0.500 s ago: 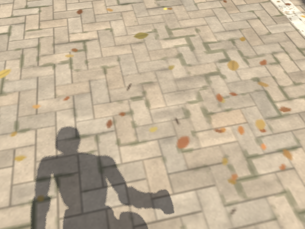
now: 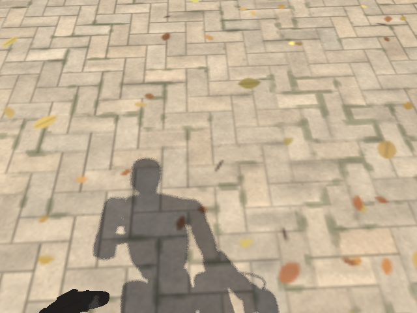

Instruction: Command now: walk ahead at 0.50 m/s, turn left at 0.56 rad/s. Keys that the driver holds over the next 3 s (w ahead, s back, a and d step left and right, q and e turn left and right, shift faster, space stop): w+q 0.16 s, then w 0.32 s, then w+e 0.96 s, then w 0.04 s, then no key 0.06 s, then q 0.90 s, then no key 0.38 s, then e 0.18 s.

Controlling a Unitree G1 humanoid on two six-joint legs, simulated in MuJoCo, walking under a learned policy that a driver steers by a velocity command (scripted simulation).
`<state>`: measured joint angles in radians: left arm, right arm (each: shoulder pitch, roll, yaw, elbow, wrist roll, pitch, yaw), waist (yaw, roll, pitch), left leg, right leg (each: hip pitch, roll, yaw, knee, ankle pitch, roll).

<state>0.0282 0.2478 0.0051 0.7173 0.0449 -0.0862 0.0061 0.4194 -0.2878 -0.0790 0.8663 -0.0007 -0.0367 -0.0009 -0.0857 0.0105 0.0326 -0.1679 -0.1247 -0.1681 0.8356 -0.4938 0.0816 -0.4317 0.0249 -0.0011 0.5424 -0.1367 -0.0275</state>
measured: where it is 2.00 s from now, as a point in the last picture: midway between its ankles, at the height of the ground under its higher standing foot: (191, 186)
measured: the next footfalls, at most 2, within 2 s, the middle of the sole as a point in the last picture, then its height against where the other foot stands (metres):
left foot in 0.46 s outside the picture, level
right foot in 1.00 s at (201, 253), level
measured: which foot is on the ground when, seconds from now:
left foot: up 0.00-0.44, down 0.46-1.00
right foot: down 0.00-0.46, up 0.48-0.98, down 1.00-1.00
